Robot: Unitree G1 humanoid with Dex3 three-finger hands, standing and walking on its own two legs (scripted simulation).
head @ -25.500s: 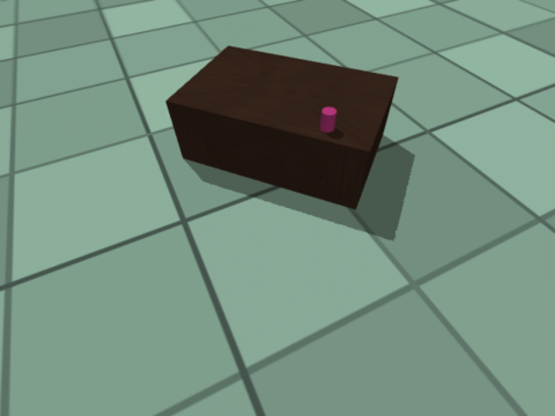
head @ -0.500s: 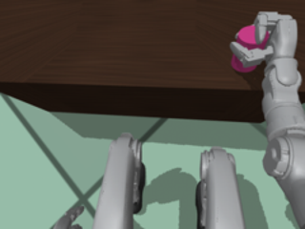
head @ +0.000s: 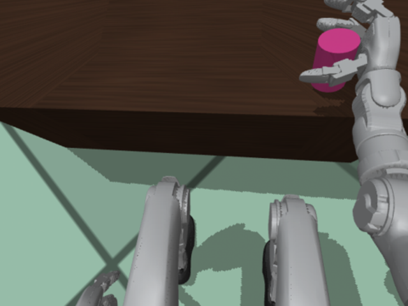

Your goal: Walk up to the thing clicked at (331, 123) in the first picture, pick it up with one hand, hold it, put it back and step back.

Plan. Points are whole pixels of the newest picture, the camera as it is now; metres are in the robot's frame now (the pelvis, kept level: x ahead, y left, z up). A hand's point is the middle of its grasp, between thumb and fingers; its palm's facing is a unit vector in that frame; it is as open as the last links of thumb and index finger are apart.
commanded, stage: withdraw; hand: right
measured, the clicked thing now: (332, 62) +0.55 -0.15 -0.01
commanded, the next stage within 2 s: rise in 0.42 s
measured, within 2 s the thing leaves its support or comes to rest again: rests again in 0.34 s
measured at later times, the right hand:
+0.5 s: hand out of the picture +0.58 -0.21 +0.11, palm faces +0.07 +0.99 -0.08, open 17.3 cm
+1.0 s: hand out of the picture +0.54 -0.27 +0.19, palm faces +0.17 +0.90 -0.40, open 17.2 cm
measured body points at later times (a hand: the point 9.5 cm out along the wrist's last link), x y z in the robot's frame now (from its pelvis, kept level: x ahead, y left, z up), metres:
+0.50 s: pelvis +0.01 +0.00 +0.06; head +0.23 -0.02 +0.45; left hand +0.07 +0.28 -0.06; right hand +0.57 -0.26 +0.12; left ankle +0.12 +0.16 -0.39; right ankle +0.07 -0.12 -0.39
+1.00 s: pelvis +0.05 +0.00 +0.21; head +0.22 -0.02 +0.63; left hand +0.07 +0.27 +0.10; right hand +0.53 -0.32 +0.21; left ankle +0.12 +0.16 -0.39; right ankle +0.07 -0.12 -0.39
